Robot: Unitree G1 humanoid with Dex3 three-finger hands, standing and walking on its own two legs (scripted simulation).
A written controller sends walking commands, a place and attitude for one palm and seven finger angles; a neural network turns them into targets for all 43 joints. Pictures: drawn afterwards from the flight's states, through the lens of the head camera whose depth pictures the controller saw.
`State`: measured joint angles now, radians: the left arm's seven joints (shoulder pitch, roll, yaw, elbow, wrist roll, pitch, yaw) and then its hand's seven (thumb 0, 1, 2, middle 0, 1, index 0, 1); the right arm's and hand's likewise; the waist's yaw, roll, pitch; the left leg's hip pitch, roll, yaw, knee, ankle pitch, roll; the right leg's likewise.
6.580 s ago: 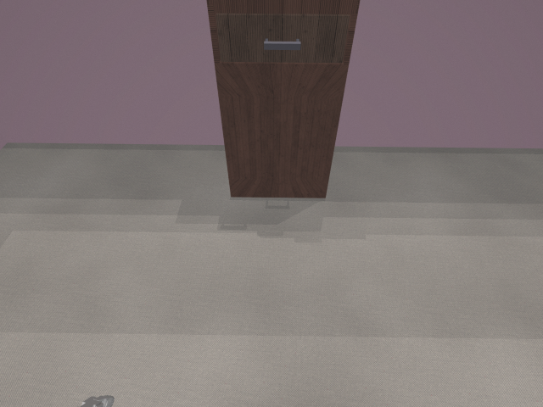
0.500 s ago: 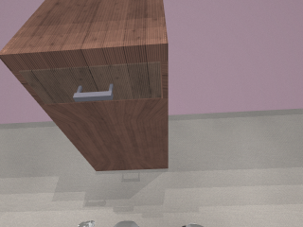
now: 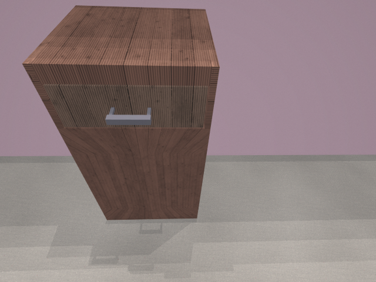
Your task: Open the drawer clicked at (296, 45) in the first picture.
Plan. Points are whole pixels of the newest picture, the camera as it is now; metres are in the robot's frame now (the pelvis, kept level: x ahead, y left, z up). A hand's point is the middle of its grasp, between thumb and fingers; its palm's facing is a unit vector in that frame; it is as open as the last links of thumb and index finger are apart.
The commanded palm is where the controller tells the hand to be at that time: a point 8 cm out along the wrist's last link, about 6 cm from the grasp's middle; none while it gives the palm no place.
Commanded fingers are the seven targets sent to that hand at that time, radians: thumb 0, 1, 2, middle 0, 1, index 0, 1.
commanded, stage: come to a stop and stand still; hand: left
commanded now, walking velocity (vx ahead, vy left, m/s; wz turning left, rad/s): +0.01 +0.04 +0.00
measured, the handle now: (129, 115) +0.56 +0.20 +0.03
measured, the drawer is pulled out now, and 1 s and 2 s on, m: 0.00 0.00 0.00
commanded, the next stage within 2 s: look again from close up in 0.70 s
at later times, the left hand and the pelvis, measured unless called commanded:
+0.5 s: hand out of the picture +0.01 +0.11 -0.18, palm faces +0.06 -0.99 -0.14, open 7.3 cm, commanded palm none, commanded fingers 0.00 0.90 0.90 -0.20 -0.30 -0.20 -0.30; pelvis +0.04 -0.04 -0.01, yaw +1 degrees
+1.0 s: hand out of the picture +0.02 +0.16 -0.19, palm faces -0.01 -0.98 -0.19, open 7.4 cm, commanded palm none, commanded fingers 0.00 0.90 0.90 -0.20 -0.30 -0.20 -0.30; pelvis +0.03 -0.01 -0.01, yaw -1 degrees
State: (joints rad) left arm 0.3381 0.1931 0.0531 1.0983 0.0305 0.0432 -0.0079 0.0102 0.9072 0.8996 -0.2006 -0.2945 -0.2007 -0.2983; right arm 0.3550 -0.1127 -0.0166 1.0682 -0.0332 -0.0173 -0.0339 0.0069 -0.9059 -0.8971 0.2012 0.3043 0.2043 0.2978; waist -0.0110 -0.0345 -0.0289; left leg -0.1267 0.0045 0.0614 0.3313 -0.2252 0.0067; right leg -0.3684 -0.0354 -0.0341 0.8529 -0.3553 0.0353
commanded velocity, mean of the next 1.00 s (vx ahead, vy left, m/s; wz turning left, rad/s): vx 0.00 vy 0.00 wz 0.00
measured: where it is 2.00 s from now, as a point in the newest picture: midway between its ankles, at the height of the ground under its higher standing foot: outside the picture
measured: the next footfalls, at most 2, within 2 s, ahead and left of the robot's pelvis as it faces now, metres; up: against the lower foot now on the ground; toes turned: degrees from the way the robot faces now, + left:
right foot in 0.10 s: +0.04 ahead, -0.08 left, +0.00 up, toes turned +1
